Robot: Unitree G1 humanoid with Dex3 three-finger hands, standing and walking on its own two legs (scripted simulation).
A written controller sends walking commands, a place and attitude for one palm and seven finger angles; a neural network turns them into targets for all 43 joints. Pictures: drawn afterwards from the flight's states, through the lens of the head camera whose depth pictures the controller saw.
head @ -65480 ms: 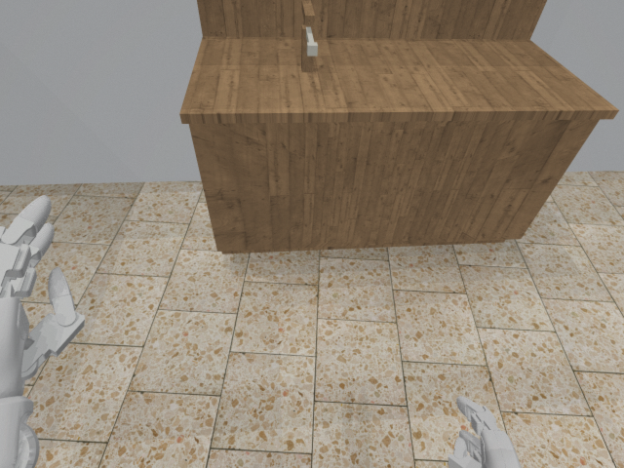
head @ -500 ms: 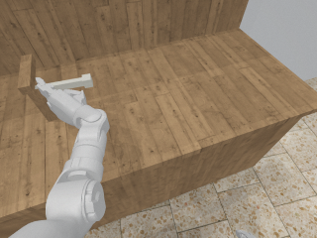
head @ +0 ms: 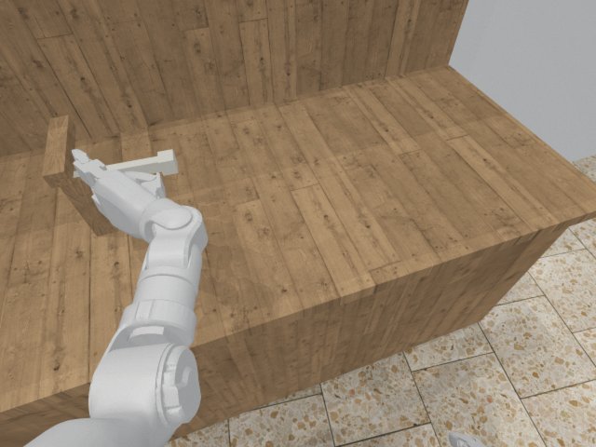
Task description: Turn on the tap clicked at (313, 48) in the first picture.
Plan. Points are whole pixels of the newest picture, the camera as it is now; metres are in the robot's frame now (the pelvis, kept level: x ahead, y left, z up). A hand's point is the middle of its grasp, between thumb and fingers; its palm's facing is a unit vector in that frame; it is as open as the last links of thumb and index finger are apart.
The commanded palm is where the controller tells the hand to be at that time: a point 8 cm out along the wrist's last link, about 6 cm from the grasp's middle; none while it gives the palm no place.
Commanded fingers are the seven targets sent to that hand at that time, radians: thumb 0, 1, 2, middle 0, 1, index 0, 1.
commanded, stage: lift the hand up off the lever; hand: left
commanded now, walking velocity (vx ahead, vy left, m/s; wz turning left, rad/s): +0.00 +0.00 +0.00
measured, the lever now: (167, 162) +0.53 +0.23 +0.08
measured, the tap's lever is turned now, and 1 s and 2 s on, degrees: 86 86 86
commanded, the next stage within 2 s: draw the hand back beside the body in 0.92 s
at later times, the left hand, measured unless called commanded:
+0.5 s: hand (156, 172) +0.45 +0.21 +0.13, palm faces +0.83 -0.54 -0.11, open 7.8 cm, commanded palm +0.39 +0.21 +0.14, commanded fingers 0.00 0.90 0.90 -0.15 -0.15 -0.15 -0.15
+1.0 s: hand (147, 174) +0.43 +0.21 +0.14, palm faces +0.82 -0.56 -0.10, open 7.8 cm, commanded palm +0.38 +0.22 +0.15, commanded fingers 0.00 0.90 0.90 -0.15 -0.15 -0.15 -0.15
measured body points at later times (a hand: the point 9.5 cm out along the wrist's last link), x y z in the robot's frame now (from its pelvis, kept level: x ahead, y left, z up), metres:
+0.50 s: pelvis +0.01 +0.00 +0.01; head +0.04 -0.02 +0.45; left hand +0.40 +0.23 +0.14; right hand +0.12 -0.24 -0.13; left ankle -0.03 +0.13 -0.72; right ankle +0.04 -0.08 -0.72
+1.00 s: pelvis +0.01 +0.00 +0.01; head +0.03 -0.01 +0.46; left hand +0.39 +0.24 +0.15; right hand +0.17 -0.23 -0.11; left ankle -0.03 +0.13 -0.72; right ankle +0.04 -0.08 -0.72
